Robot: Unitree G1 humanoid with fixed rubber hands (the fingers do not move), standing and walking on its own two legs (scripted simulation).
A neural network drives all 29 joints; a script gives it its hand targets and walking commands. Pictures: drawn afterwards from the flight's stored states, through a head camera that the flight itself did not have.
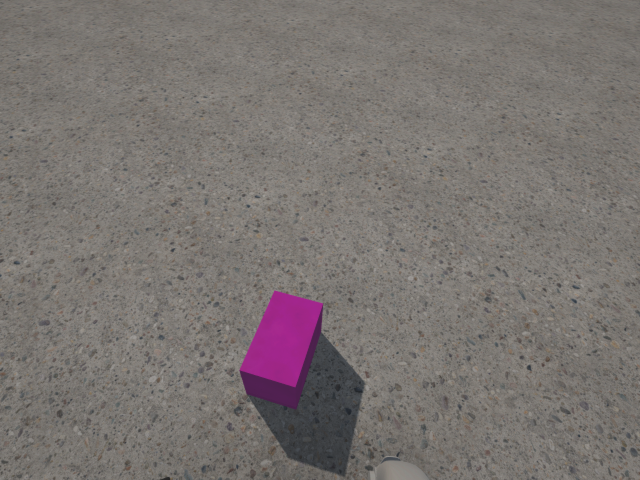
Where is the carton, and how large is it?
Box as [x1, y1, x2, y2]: [239, 291, 322, 408]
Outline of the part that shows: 274,291 239,370 246,392 248,394 292,408 296,408 320,332 322,303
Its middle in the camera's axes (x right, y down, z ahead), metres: -0.11 +0.34 +1.22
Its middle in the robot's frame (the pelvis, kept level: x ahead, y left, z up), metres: +0.62 +0.07 -0.68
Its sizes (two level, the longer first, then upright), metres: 0.280 0.166 0.189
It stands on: the floor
